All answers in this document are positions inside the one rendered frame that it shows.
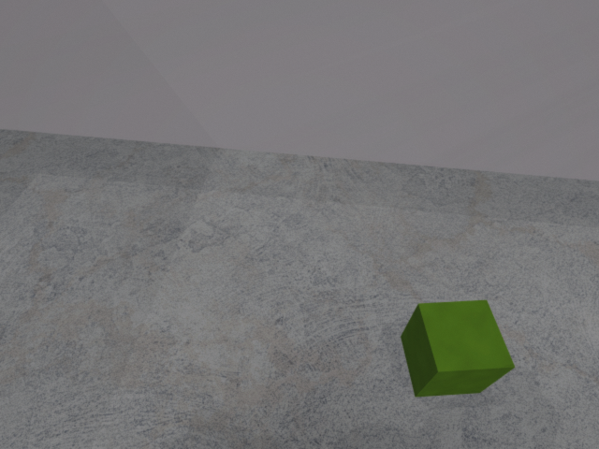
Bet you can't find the carton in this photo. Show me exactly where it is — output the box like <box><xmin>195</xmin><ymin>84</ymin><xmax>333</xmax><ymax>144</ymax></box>
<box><xmin>401</xmin><ymin>300</ymin><xmax>515</xmax><ymax>397</ymax></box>

